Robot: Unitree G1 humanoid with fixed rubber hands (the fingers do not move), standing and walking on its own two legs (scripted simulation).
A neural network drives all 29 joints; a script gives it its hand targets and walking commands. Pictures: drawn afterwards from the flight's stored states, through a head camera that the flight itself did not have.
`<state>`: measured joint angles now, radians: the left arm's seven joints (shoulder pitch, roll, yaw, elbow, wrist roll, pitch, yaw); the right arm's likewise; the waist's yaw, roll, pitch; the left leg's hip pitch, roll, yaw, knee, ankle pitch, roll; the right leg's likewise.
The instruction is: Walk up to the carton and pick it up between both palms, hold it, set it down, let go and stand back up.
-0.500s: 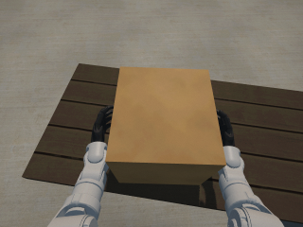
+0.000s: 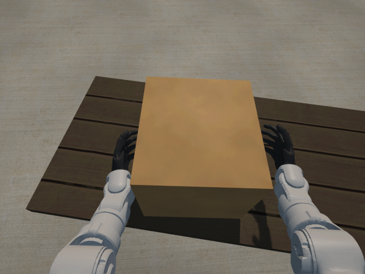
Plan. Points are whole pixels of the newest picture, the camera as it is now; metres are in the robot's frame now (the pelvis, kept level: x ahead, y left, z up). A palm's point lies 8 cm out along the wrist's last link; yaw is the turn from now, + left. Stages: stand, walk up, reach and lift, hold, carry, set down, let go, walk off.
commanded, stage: set down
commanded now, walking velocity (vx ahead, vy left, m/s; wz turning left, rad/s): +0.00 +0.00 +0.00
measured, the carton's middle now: (195, 150) +0.41 -0.03 -0.03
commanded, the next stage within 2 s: none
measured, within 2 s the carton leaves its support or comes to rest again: neither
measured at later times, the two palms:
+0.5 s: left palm (114, 175) +0.33 +0.16 -0.01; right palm (302, 185) +0.32 -0.27 -0.01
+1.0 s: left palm (98, 207) +0.27 +0.18 -0.02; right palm (309, 216) +0.25 -0.27 -0.02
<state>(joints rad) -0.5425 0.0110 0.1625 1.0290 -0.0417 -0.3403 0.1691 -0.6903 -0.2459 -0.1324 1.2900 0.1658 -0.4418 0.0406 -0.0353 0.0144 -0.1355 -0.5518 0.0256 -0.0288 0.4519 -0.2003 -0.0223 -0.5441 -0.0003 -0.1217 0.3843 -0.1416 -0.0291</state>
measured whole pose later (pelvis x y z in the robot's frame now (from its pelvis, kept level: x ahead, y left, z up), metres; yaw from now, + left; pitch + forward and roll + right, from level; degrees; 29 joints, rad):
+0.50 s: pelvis -0.02 -0.01 +0.00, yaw +0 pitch +15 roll +0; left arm -0.52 0.08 0.13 1.10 -0.10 -0.43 0.10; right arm -0.56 -0.32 0.02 1.28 0.32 -0.50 0.08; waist -0.03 0.02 -0.15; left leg -0.56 0.03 -0.03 0.49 -0.19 -0.03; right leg -0.57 0.00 -0.12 0.46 -0.15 -0.04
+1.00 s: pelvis -0.03 -0.01 +0.00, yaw +0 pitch +11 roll +0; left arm -0.24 0.09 0.11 0.88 -0.12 -0.45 0.10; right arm -0.27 -0.32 0.02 0.99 0.32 -0.50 0.10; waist -0.03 0.02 -0.11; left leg -0.50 0.03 -0.03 0.49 -0.19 -0.03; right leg -0.51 0.00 -0.12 0.46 -0.15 -0.04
